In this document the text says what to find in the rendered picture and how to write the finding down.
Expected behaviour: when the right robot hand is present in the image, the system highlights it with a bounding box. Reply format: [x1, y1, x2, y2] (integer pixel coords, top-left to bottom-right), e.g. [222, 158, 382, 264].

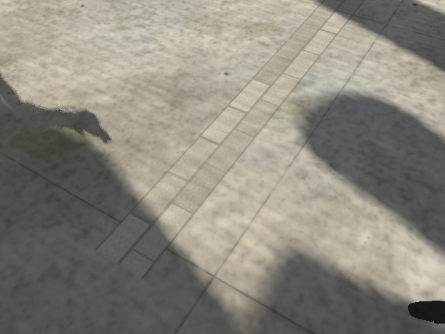
[408, 301, 445, 324]

